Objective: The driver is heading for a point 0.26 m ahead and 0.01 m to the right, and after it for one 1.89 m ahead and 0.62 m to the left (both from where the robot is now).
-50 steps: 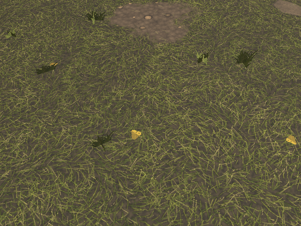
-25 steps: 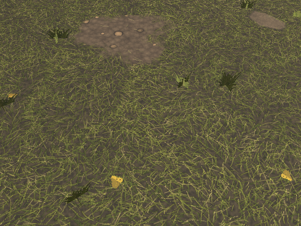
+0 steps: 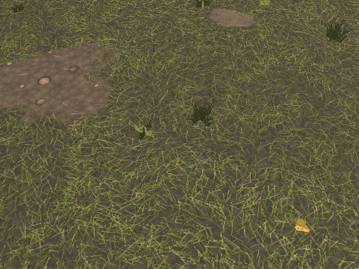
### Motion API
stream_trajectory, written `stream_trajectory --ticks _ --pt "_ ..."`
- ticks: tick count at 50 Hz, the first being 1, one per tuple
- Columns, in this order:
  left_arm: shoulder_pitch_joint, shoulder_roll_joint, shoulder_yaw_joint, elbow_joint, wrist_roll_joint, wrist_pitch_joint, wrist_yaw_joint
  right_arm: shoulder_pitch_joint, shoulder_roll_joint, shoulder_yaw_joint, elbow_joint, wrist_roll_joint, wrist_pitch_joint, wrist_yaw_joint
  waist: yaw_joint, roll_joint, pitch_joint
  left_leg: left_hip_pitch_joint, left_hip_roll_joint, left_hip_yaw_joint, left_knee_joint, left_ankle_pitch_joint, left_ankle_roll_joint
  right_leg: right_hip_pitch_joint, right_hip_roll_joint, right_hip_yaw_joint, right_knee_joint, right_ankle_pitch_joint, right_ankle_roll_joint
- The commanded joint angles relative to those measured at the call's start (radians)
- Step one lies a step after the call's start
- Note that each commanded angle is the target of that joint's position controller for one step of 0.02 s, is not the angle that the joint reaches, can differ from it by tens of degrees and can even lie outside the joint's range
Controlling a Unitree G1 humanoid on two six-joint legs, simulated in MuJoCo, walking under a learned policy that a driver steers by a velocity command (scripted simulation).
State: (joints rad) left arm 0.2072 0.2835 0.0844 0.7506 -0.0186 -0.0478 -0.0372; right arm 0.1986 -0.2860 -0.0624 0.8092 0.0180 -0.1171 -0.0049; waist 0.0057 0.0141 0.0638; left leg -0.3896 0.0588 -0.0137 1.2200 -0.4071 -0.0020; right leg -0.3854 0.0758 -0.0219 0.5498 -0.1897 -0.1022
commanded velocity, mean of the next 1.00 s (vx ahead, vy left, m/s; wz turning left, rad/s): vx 0.50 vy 0.00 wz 0.30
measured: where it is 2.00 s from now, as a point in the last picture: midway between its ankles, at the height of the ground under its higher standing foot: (119, 140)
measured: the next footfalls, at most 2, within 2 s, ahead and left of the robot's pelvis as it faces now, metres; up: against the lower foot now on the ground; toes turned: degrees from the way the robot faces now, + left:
left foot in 0.42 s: +0.43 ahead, +0.14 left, +0.00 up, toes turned +5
right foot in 0.88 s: +0.72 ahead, -0.02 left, +0.00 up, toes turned +24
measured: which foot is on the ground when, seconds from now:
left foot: up 0.00-0.40, down 0.42-0.90, up 0.92-1.00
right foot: down 0.00-0.44, up 0.46-0.86, down 0.88-1.00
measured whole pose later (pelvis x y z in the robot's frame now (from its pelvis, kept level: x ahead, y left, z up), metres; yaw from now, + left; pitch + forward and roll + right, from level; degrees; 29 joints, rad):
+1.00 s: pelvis +0.59 +0.05 +0.00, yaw +23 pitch +2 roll -1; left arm 0.16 0.26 0.05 0.67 0.01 -0.11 -0.01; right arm 0.34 -0.31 -0.06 0.72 0.02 -0.03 -0.01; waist -0.02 0.04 0.00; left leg -0.40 -0.05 -0.11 1.17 -0.42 0.02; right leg -0.37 0.03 -0.01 0.52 -0.19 -0.02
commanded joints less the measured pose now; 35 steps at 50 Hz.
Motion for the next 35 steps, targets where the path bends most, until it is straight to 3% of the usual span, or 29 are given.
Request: stream_trajectory --ticks 1,3,5,9,12,15,17,18,19,20,21,22,23,24,25,26,27,28,30,33,35 --pt "0.009 0.1 0.021 -0.083 0.012 -0.022 0.012 -0.016 -0.13 -0.034 -0.09 -0.022 -0.019 -0.004 -0.014 -0.044 -0.135 -0.251 0.07 -0.077 -0.071 0.103 0.003 0.289 -0.265 0.417 -0.31 0.18 -0.202" --pt "0.021 0.102 0.019 -0.073 0.012 -0.029 0.023 0.012 -0.095 -0.026 -0.075 -0.025 0.004 0.001 -0.028 -0.036 -0.124 -0.233 0.077 -0.044 -0.151 0.156 -0.021 0.24 -0.256 0.319 -0.332 0.318 -0.198" --pt "0.06 0.118 0.02 -0.05 0.013 -0.033 0.034 -0.039 -0.069 -0.015 -0.086 -0.025 0.016 0.002 -0.007 -0.048 -0.092 -0.265 0.081 -0.024 -0.259 0.268 -0.039 0.227 -0.24 0.238 -0.353 0.399 -0.179" --pt "0.104 0.123 0.013 -0.022 0.015 -0.036 0.041 -0.148 -0.047 0.0 -0.105 -0.009 0.014 0.018 0.05 -0.074 -0.054 -0.242 0.057 0.004 -0.513 0.537 -0.017 0.239 -0.201 0.123 -0.38 0.327 -0.108" --pt "0.137 0.136 0.012 0.008 0.018 -0.041 0.04 -0.218 -0.048 0.006 -0.126 0.004 0.011 0.033 0.085 -0.07 -0.013 -0.255 0.036 0.011 -0.611 0.598 0.007 0.305 -0.241 0.109 -0.4 0.249 -0.096" --pt "0.16 0.138 0.014 0.037 0.019 -0.031 0.041 -0.26 -0.051 0.008 -0.152 0.008 0.008 0.054 0.096 -0.056 0.015 -0.336 0.013 0.004 -0.662 0.513 0.041 0.446 -0.291 0.085 -0.362 0.324 -0.088" --pt "0.154 0.146 0.016 0.044 0.018 -0.02 0.047 -0.255 -0.054 0.008 -0.164 0.007 0.005 0.07 0.081 -0.063 0.004 -0.334 -0.013 0.02 -0.679 0.423 0.069 0.514 -0.311 0.06 -0.302 0.481 -0.071" --pt "0.136 0.156 0.018 0.039 0.019 -0.015 0.052 -0.225 -0.064 0.003 -0.163 0.004 0.006 0.074 0.058 -0.079 -0.025 -0.281 -0.039 0.045 -0.679 0.375 0.086 0.528 -0.308 0.04 -0.249 0.649 -0.058" --pt "0.124 0.169 0.021 0.033 0.021 -0.009 0.058 -0.174 -0.085 -0.007 -0.155 0.0 0.01 0.074 0.03 -0.102 -0.074 -0.2 -0.075 0.078 -0.664 0.326 0.103 0.541 -0.302 0.024 -0.172 0.844 -0.045" --pt "0.107 0.178 0.021 0.026 0.022 0.0 0.064 -0.073 -0.12 -0.025 -0.135 -0.003 0.014 0.071 -0.026 -0.111 -0.138 -0.07 -0.115 0.105 -0.667 0.299 0.127 0.532 -0.284 0.0 -0.031 0.997 -0.028" --pt "0.084 0.178 0.018 0.015 0.02 0.004 0.071 0.072 -0.164 -0.048 -0.106 -0.004 0.018 0.062 -0.109 -0.087 -0.213 0.158 -0.117 0.074 -0.707 0.365 0.164 0.421 -0.25 -0.034 0.18 0.968 0.006" --pt "0.131 0.132 -0.002 -0.014 0.045 -0.009 0.075 0.212 -0.257 -0.072 -0.093 -0.009 0.026 0.048 -0.13 0.076 -0.342 0.496 0.093 -0.228 -0.676 0.437 0.265 0.137 -0.176 -0.065 0.528 0.568 0.053" --pt "0.208 0.028 -0.037 -0.023 0.042 -0.038 0.051 0.215 -0.248 -0.067 -0.097 0.005 0.024 0.05 -0.069 0.284 -0.454 0.794 0.287 -0.767 -0.828 0.263 0.45 -0.252 0.038 0.042 0.85 -0.332 0.12" --pt "0.128 0.128 -0.019 -0.035 0.01 -0.073 0.031 0.219 -0.175 -0.049 -0.091 0.009 0.03 0.046 -0.123 0.153 -0.42 0.793 0.252 -0.75 -0.893 0.104 0.392 -0.37 -0.031 0.174 0.896 -0.318 0.092" --pt "0.026 0.142 -0.018 -0.075 -0.02 -0.09 0.022 0.169 -0.149 -0.042 -0.109 0.001 0.034 0.038 -0.121 0.089 -0.283 0.668 0.222 -0.612 -0.907 0.107 0.347 -0.412 -0.079 0.16 0.854 -0.248 0.078" --pt "-0.018 0.127 -0.022 -0.088 -0.005 -0.098 0.023 0.108 -0.139 -0.036 -0.122 -0.005 0.034 0.039 -0.079 -0.029 -0.17 0.491 0.185 -0.518 -0.932 0.211 0.324 -0.39 -0.116 0.14 0.753 -0.199 0.076" --pt "-0.024 0.135 -0.013 -0.09 0.021 -0.094 0.031 0.063 -0.119 -0.03 -0.137 -0.009 0.033 0.035 -0.044 -0.05 -0.135 0.378 0.156 -0.455 -0.948 0.314 0.313 -0.329 -0.147 0.135 0.659 -0.167 0.085" --pt "-0.006 0.129 -0.01 -0.093 0.03 -0.084 0.032 0.039 -0.116 -0.026 -0.151 -0.016 0.035 0.031 -0.013 -0.023 -0.112 0.293 0.13 -0.421 -0.971 0.38 0.315 -0.271 -0.158 0.131 0.621 -0.158 0.096" --pt "0.033 0.106 -0.013 -0.094 0.035 -0.064 0.038 0.024 -0.123 -0.029 -0.159 -0.011 0.037 0.024 0.017 0.014 -0.099 0.197 0.104 -0.36 -0.995 0.462 0.321 -0.23 -0.168 0.107 0.522 -0.151 0.128" --pt "-0.047 0.068 -0.03 -0.12 0.04 -0.05 0.045 0.046 -0.163 -0.043 -0.154 -0.003 0.04 0.007 -0.004 0.029 -0.076 0.09 0.05 -0.261 -1.002 0.492 0.291 -0.184 -0.148 0.072 0.31 0.011 0.169" --pt "-0.125 0.051 -0.037 -0.136 0.036 -0.054 0.042 0.074 -0.168 -0.046 -0.145 0.004 0.049 -0.001 -0.041 0.045 -0.075 0.06 0.01 -0.228 -0.984 0.431 0.251 -0.123 -0.114 0.065 0.15 0.173 0.177"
